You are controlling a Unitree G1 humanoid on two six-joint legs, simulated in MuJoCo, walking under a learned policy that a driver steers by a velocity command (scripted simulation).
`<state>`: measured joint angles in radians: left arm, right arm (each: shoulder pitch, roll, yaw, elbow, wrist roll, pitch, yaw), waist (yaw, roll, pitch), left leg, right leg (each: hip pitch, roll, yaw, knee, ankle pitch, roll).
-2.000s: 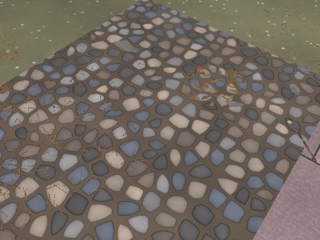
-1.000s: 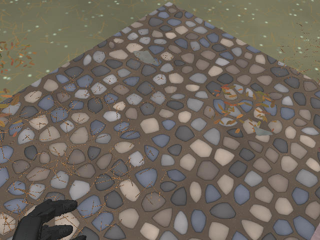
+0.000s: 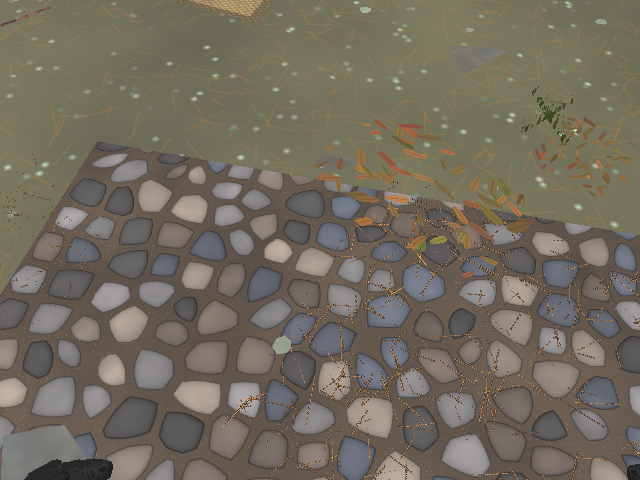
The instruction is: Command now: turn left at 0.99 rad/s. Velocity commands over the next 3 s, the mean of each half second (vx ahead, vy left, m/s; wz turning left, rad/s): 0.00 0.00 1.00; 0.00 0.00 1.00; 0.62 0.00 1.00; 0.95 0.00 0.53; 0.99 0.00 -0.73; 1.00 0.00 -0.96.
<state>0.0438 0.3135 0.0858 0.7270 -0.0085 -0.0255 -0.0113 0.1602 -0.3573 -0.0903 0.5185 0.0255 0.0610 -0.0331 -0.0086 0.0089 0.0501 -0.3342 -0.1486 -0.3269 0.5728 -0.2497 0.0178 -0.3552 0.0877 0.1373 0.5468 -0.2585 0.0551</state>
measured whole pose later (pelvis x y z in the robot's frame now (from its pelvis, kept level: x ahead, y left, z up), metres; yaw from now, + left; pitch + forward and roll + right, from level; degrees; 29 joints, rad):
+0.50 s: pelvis +0.02 +0.03 -0.01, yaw +29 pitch +2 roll -1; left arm 0.10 0.34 0.10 0.74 0.00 0.01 -0.01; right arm 0.17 -0.34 -0.09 0.52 0.02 0.07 0.01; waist 0.01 -0.02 0.10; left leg -0.37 0.03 0.03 0.63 -0.29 0.03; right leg -0.29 -0.14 -0.17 0.79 -0.48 0.07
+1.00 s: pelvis +0.08 +0.04 +0.00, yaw +58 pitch +1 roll -1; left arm 0.11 0.31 0.08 0.70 0.02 -0.01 0.01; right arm 0.15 -0.37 -0.09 0.54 0.02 0.05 -0.02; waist -0.01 0.05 0.05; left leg -0.47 -0.12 -0.22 0.96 -0.48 -0.03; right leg -0.31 0.05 0.04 0.50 -0.22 -0.02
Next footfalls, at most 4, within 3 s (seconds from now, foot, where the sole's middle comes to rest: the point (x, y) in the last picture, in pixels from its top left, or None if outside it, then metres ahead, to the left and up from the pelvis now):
0.02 right None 0.08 -0.12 -0.77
0.46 left None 0.02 0.15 -0.77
0.92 right None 0.21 0.03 -0.77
1.50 left None -0.05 0.39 -0.77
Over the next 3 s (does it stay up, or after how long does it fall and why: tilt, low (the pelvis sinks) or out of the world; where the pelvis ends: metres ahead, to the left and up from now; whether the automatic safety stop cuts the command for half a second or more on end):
stays up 0.09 1.55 -0.02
